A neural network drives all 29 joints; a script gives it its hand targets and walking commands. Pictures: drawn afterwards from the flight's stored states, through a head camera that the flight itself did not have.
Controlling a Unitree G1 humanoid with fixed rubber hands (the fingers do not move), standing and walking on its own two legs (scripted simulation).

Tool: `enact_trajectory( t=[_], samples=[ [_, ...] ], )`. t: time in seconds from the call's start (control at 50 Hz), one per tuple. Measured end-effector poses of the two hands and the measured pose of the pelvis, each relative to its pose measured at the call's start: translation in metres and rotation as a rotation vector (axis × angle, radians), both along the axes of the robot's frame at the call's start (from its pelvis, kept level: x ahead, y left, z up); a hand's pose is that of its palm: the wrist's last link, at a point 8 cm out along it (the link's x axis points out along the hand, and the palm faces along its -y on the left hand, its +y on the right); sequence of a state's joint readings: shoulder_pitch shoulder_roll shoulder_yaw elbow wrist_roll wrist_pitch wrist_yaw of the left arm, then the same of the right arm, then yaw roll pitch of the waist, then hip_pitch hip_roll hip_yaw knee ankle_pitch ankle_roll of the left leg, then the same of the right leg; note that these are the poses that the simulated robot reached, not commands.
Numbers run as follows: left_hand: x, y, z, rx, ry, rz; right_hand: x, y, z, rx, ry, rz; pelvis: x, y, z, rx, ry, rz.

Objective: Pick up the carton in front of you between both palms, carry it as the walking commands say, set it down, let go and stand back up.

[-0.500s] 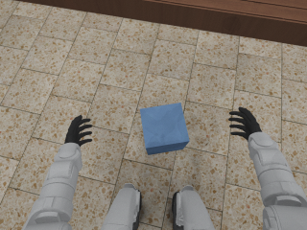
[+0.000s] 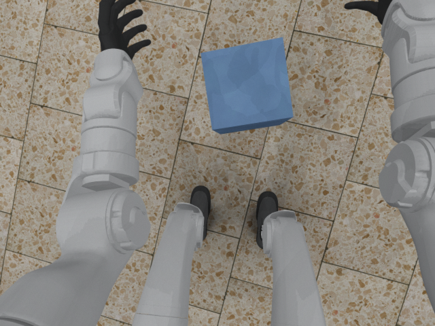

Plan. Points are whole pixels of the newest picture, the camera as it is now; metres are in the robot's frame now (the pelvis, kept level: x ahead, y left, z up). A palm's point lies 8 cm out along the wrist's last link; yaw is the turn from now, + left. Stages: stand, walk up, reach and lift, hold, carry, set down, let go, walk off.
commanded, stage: reach and lift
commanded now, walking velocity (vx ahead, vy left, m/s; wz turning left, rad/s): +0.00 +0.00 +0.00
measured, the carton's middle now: (246, 94) +0.54 +0.00 -0.52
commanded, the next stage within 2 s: none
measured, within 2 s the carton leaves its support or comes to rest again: leaves its support in 1.72 s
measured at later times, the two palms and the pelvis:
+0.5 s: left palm (164, 89) +0.50 +0.19 -0.32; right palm (332, 70) +0.56 -0.19 -0.33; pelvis +0.00 +0.02 -0.16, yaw +2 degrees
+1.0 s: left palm (178, 97) +0.51 +0.19 -0.45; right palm (308, 81) +0.57 -0.17 -0.46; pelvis -0.03 +0.02 -0.27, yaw +3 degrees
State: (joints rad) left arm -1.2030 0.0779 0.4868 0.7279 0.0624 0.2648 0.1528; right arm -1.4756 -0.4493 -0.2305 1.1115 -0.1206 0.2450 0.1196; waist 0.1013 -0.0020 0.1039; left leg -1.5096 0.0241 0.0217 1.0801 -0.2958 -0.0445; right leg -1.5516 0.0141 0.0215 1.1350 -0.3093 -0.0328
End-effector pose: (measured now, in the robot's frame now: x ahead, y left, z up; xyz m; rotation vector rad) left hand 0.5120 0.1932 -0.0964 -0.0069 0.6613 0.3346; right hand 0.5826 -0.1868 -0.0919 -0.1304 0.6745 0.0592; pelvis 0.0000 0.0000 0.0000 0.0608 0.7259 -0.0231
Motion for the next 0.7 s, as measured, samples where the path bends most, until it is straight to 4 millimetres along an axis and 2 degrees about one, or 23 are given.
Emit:
enact_trajectory(
  t=[0.12, 0.22, 0.34, 0.48, 0.6, 0.7],
  samples=[
    [0.003, -0.002, -0.031, 0.0, 0.012, 0.0, 0.005, 0.004, -0.033, 0.006, 0.007, -0.004, 0.019, -0.001, -0.003, 0.008, 0.084, 0.004],
    [-0.002, -0.001, -0.07, -0.004, 0.034, -0.006, -0.003, 0.009, -0.074, 0.013, 0.032, -0.026, 0.027, 0.002, -0.024, 0.016, 0.159, 0.003],
    [-0.004, -0.003, -0.136, -0.008, 0.05, -0.029, -0.018, 0.008, -0.144, 0.001, 0.05, -0.066, 0.024, 0.011, -0.076, 0.02, 0.211, 0.005],
    [-0.007, -0.002, -0.215, -0.006, 0.046, -0.047, -0.026, 0.0, -0.227, -0.022, 0.026, -0.081, 0.001, 0.02, -0.149, 0.022, 0.172, 0.009],
    [-0.009, 0.002, -0.262, -0.016, 0.041, -0.043, -0.022, 0.002, -0.27, -0.022, 0.007, -0.073, -0.021, 0.022, -0.203, 0.023, 0.078, 0.017],
    [-0.008, 0.002, -0.293, -0.027, 0.063, -0.048, -0.021, 0.009, -0.298, -0.013, 0.032, -0.065, -0.034, 0.02, -0.233, 0.023, 0.001, 0.026]
  ],
)
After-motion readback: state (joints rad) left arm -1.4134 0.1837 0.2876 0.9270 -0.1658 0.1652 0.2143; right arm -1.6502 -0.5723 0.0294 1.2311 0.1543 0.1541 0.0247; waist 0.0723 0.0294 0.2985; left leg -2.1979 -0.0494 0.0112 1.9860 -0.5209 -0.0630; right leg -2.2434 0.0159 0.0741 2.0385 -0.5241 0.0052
